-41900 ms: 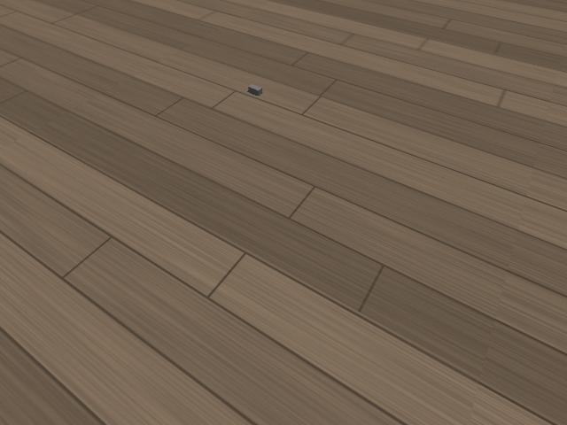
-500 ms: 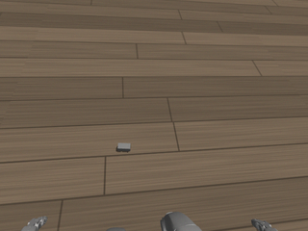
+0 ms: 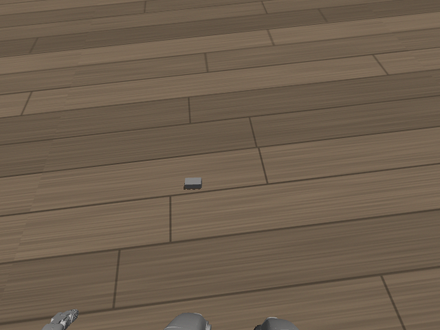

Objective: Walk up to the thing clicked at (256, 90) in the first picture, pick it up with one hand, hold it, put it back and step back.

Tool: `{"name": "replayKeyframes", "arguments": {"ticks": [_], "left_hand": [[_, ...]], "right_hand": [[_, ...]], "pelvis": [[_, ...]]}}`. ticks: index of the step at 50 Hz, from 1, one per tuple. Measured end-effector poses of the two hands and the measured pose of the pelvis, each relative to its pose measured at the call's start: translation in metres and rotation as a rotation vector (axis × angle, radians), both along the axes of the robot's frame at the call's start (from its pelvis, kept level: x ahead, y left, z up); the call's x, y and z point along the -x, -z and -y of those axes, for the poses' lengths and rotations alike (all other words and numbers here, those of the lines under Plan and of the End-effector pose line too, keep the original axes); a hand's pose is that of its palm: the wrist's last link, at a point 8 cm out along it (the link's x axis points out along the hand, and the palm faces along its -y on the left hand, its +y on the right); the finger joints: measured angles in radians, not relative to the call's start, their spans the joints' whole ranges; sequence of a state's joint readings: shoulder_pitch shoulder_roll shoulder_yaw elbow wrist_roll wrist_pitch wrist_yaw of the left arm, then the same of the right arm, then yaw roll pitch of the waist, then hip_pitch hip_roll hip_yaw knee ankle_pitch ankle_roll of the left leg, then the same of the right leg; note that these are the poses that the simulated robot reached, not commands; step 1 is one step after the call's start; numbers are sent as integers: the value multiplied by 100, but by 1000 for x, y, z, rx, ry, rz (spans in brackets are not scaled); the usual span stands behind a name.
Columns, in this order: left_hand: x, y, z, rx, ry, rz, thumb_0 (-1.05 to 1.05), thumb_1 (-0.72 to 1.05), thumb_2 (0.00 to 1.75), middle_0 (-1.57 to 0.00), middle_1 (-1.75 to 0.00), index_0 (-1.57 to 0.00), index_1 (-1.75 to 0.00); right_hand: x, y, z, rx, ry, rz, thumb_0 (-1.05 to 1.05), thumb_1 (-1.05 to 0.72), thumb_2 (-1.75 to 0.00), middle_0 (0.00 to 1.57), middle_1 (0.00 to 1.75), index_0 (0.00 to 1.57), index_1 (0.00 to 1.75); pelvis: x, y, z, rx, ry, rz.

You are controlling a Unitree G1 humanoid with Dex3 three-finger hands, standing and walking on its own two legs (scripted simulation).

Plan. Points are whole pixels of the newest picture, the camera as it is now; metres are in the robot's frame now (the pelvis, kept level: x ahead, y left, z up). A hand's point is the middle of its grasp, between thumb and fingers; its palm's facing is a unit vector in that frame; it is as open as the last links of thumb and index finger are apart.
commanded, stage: step back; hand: left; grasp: from above
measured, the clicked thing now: (193, 182) +0.85 +0.19 -0.74
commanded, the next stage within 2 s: stand in 1.42 s
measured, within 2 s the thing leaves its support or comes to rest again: neither
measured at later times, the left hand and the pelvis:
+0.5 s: hand out of the picture -0.12 +0.25 -0.17, palm faces -0.02 -0.93 -0.38, open 7.4 cm; pelvis -0.18 -0.03 -0.01, yaw -2 degrees
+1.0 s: hand out of the picture -0.11 +0.26 -0.14, palm faces +0.00 -0.92 -0.39, open 7.4 cm; pelvis -0.19 -0.03 +0.01, yaw +1 degrees
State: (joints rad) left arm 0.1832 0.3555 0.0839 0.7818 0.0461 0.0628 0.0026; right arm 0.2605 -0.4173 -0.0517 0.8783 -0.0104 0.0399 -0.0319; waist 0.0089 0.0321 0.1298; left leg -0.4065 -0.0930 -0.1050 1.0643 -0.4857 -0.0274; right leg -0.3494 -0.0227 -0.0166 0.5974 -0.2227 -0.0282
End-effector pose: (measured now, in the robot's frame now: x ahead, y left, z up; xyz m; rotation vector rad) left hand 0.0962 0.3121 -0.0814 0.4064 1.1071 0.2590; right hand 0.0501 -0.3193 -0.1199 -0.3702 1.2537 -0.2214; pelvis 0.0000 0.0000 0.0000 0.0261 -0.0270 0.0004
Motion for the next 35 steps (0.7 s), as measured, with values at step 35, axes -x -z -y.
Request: {"name": "replayKeyframes", "arguments": {"ticks": [35], "left_hand": [[281,19,29,40,-81,-122,1,90,90,-21,-30,-20,-30]], "right_hand": [[183,-3,30,-24,-13,80,0,-90,-89,20,30,20,30]], "pelvis": [[200,2,29,28,13,18]]}}
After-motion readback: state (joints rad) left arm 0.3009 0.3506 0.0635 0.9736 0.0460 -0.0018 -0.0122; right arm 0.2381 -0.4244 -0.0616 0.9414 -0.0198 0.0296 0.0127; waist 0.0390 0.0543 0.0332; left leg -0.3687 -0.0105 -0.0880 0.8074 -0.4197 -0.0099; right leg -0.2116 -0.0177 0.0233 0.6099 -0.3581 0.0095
